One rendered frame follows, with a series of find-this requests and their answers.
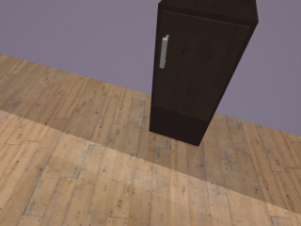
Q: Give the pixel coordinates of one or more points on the handle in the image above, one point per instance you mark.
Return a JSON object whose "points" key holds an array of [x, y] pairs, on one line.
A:
{"points": [[163, 52]]}

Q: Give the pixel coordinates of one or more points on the cupboard door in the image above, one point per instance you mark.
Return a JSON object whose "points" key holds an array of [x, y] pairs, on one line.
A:
{"points": [[200, 54]]}

